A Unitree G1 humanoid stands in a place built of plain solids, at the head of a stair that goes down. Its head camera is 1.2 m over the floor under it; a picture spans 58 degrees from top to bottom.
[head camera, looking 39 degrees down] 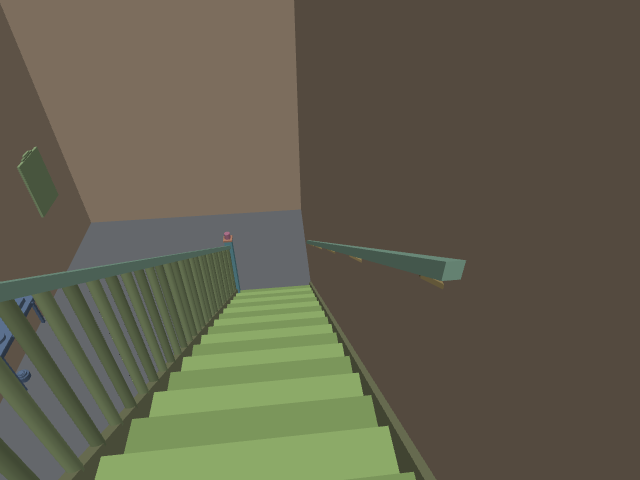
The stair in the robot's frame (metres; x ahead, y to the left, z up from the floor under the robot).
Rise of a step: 0.20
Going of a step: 0.25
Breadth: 1.06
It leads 6 degrees to the left of straight ahead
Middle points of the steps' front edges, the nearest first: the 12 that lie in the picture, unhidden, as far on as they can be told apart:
0.78 0.27 -0.39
1.03 0.29 -0.60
1.29 0.32 -0.80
1.54 0.35 -1.00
1.79 0.38 -1.20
2.04 0.40 -1.40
2.30 0.43 -1.60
2.55 0.46 -1.80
2.80 0.49 -2.00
3.05 0.51 -2.21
3.31 0.54 -2.41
3.56 0.57 -2.61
